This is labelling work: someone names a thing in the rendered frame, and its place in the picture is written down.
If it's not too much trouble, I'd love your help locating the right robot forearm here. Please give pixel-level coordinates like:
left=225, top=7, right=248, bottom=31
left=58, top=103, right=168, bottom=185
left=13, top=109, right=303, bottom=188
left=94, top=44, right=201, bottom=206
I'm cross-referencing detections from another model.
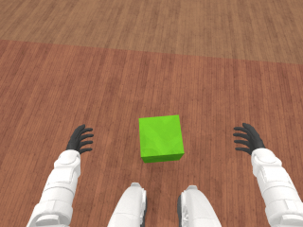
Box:
left=251, top=148, right=303, bottom=227

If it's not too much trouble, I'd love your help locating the left robot forearm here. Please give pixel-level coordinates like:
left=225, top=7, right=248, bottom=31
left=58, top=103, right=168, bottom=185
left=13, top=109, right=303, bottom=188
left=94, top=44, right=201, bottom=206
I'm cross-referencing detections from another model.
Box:
left=27, top=149, right=80, bottom=227

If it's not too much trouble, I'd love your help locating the robot left shin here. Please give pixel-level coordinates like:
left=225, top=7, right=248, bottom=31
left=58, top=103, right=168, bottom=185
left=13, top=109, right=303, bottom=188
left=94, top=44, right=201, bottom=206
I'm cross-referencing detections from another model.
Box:
left=131, top=183, right=144, bottom=225

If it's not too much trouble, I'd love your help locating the robot left thigh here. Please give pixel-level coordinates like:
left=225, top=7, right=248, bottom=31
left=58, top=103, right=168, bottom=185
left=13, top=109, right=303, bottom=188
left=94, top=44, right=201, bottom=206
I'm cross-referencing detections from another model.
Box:
left=107, top=186, right=147, bottom=227

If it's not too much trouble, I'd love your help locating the left robot hand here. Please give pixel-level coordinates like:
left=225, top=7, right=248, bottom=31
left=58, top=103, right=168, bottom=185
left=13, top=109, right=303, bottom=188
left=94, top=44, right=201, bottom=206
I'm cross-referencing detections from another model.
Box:
left=66, top=124, right=94, bottom=155

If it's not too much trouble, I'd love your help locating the right robot hand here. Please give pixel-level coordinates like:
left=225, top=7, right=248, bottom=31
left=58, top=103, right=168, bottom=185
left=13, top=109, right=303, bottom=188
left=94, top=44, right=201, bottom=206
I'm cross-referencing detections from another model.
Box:
left=233, top=123, right=266, bottom=156

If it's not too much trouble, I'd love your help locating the carton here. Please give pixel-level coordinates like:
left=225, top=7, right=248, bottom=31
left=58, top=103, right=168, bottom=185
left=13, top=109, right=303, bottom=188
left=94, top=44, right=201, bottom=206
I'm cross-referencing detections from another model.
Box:
left=138, top=114, right=185, bottom=164

